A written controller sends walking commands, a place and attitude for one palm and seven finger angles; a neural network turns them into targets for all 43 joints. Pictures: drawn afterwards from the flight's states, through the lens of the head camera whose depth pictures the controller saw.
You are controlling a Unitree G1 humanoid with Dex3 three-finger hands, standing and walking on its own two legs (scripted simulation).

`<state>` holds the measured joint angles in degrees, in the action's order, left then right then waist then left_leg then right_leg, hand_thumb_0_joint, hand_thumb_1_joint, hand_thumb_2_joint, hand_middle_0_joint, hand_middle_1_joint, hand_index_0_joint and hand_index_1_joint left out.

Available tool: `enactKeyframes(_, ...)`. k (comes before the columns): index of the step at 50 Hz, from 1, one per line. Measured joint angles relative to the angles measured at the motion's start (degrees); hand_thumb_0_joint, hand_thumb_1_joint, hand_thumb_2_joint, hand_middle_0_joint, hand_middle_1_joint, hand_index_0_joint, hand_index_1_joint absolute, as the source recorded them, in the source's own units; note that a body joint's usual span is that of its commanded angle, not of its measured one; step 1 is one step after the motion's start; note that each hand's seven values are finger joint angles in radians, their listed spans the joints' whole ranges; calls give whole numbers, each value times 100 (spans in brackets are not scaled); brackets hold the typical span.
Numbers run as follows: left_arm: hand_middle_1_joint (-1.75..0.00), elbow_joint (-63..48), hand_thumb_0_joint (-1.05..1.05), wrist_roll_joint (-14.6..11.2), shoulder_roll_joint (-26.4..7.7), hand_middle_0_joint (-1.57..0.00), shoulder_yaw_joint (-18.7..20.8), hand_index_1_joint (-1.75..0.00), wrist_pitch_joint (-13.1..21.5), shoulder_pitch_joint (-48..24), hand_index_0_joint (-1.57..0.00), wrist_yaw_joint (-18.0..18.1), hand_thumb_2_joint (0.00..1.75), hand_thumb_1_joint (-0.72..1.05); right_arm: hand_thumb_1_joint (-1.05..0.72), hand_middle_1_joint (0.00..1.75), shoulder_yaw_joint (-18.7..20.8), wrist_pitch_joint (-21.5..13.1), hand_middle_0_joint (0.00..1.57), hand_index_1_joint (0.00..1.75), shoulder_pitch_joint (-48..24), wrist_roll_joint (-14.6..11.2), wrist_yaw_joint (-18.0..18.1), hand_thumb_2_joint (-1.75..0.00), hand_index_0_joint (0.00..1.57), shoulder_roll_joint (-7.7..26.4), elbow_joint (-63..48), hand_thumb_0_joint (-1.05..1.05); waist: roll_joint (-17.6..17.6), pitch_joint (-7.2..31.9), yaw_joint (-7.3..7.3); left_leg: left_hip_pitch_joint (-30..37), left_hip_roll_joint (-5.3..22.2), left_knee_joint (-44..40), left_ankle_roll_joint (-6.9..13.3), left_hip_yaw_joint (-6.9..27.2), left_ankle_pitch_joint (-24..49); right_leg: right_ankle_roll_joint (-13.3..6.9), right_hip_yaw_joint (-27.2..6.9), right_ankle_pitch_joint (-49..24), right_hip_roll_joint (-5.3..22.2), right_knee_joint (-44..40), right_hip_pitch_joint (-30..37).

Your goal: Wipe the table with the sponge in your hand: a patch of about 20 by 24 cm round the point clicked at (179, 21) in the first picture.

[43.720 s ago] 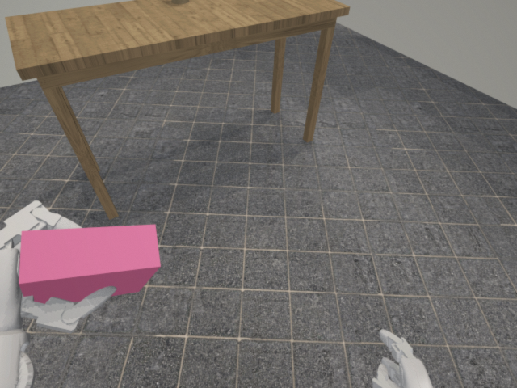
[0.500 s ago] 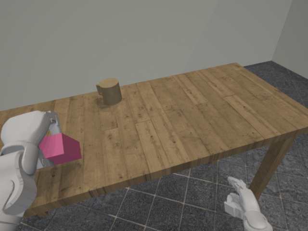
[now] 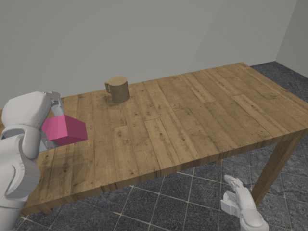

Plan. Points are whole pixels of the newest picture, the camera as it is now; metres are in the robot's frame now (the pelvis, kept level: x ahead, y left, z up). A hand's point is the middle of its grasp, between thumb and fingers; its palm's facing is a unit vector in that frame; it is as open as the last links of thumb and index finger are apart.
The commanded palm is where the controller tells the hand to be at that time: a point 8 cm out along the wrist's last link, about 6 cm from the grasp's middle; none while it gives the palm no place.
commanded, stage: lift the sponge slowly off the table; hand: left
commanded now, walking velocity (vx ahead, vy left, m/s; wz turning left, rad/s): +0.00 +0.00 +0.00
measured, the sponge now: (57, 135) +0.27 +0.32 +0.14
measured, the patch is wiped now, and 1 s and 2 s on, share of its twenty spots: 1.00 1.00 1.00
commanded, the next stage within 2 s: bring the sponge back beside the body in 0.38 s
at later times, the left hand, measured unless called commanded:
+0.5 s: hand (49, 110) +0.27 +0.29 +0.23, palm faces +0.34 -0.10 -0.94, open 9.1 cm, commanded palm +0.21 +0.29 +0.29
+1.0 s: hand (46, 129) +0.23 +0.29 +0.20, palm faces +0.24 -0.08 -0.97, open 9.1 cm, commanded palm +0.19 +0.28 +0.27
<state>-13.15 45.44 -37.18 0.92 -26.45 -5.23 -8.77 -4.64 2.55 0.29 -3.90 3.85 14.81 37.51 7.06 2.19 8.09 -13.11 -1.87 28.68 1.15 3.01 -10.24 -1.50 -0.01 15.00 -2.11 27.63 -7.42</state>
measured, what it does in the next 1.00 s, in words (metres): stands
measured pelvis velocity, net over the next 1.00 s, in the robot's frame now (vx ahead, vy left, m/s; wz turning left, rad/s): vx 0.00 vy -0.02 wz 0.00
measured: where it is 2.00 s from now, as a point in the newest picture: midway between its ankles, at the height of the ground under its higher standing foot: outside the picture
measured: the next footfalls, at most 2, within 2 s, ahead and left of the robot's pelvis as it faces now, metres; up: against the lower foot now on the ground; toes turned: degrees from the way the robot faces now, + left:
none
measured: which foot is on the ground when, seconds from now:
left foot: down 0.00-1.00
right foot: down 0.00-1.00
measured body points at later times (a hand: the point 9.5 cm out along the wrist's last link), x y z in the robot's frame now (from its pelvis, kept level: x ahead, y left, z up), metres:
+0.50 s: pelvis +0.00 +0.00 +0.00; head -0.05 -0.04 +0.45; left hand +0.24 +0.29 +0.28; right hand +0.26 -0.18 -0.05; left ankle +0.06 +0.10 -0.74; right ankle +0.01 -0.11 -0.74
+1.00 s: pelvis +0.00 -0.02 +0.00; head -0.05 -0.07 +0.44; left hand +0.22 +0.29 +0.26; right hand +0.27 -0.20 -0.05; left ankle +0.06 +0.10 -0.74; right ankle +0.01 -0.11 -0.74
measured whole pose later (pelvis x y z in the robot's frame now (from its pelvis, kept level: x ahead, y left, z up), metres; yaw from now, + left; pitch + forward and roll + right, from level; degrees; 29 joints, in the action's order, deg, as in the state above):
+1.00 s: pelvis +0.00 -0.02 +0.00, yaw +0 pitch -5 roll -1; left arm -16.4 43.4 -38.3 2.5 -30.2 -1.3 -9.6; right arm -5.0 3.1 -0.4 -4.3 4.5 15.6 36.0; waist 7.5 2.9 8.3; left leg -13.7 -0.6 29.9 -0.3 3.5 -11.1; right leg -2.8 0.3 15.8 -3.5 29.2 -8.3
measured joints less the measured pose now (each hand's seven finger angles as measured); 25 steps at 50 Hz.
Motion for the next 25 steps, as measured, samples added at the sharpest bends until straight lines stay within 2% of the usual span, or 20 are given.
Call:
enactKeyframes(18, -155, -293, -3, -83, 192, -89, -360, -144, -440, -602, -93, 134, 100, -50, -90, 30, -108, 17, 20, 30, -129, -87, 59, -90, 19, -65, -123, 1, -51, -18, 62, 33, -58, -180, 34, -40, 148, 17, -39, -71, 65, -32, -38)
enactKeyframes(25, -155, -71, -3, -136, 62, -89, -133, -144, -599, -566, -93, 107, 101, -50, -90, 30, -164, 156, 20, 30, -97, -111, 10, -90, 20, -55, -179, 1, -52, 70, -35, -35, 16, -167, -22, -61, 130, -6, -68, -84, -6, -29, -122)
